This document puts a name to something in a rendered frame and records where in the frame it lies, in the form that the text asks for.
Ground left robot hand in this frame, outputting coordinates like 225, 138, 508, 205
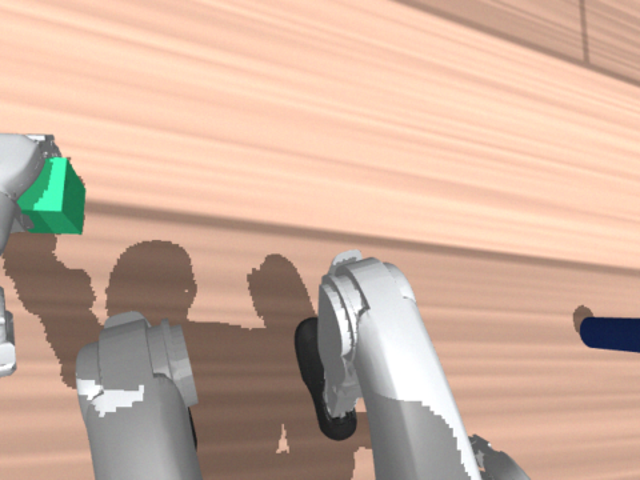
0, 133, 62, 233

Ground left robot arm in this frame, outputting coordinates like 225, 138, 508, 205
0, 192, 16, 377

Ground right robot hand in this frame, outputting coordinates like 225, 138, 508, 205
468, 434, 531, 480

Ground right robot foot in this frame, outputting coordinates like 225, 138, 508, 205
294, 317, 357, 441

